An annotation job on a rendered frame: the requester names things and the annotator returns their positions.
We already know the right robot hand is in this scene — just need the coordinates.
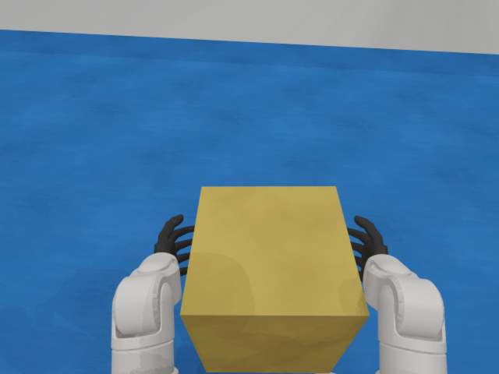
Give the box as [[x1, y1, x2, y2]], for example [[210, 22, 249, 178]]
[[347, 216, 388, 282]]

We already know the robot right forearm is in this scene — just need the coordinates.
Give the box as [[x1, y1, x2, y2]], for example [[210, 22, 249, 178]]
[[363, 254, 448, 374]]

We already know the left robot hand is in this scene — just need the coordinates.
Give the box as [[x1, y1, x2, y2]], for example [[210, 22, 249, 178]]
[[154, 214, 195, 277]]

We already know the robot left forearm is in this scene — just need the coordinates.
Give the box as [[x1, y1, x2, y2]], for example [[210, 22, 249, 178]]
[[111, 252, 182, 374]]

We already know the carton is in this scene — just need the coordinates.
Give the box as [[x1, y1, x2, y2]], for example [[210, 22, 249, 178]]
[[180, 186, 370, 373]]

